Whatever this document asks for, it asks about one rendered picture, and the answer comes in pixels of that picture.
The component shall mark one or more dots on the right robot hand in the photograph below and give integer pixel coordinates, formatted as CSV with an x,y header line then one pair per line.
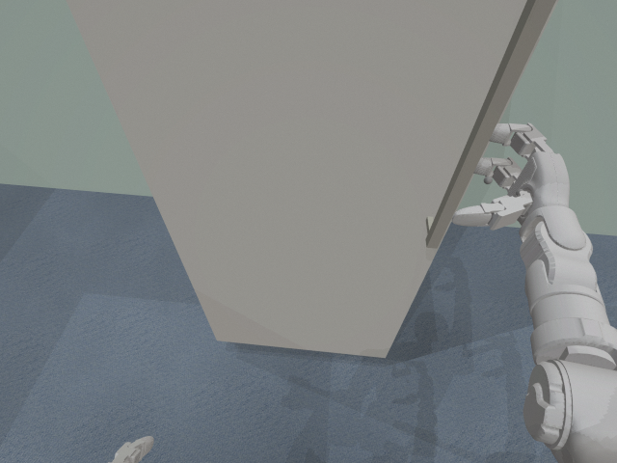
x,y
544,179

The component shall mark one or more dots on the fridge door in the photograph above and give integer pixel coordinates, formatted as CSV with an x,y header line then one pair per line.
x,y
295,148

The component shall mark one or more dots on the robot right upper arm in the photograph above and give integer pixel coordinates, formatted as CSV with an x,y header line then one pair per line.
x,y
572,409

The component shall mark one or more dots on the right robot forearm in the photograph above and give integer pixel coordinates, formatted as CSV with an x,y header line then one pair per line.
x,y
565,303

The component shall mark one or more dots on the left robot hand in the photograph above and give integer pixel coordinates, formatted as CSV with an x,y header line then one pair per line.
x,y
133,453

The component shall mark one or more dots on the handle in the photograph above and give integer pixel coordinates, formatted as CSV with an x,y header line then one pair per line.
x,y
530,25

